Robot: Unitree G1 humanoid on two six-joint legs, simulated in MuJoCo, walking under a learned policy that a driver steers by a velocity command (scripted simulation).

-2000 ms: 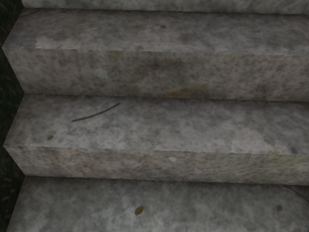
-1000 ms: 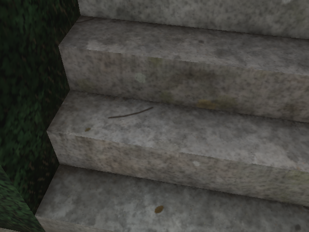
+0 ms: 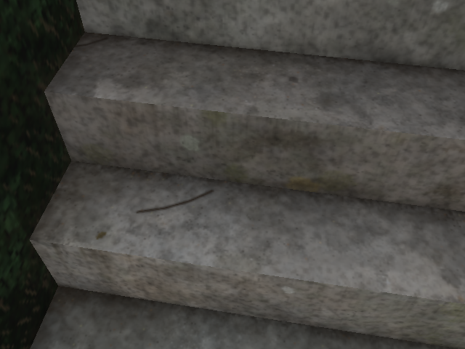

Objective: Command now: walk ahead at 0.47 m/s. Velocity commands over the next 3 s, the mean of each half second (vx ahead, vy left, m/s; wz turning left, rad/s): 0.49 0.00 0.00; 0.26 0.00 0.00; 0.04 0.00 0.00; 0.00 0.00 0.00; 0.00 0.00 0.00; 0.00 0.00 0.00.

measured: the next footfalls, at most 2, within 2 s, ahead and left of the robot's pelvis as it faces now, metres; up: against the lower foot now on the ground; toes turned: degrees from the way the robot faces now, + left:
right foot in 0.56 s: +0.34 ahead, -0.19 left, +0.21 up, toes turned -6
left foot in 1.22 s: +0.39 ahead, +0.12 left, +0.21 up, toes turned +9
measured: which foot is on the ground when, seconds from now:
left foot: down 0.00-0.58, up 0.60-1.00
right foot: up 0.00-0.54, down 0.56-1.00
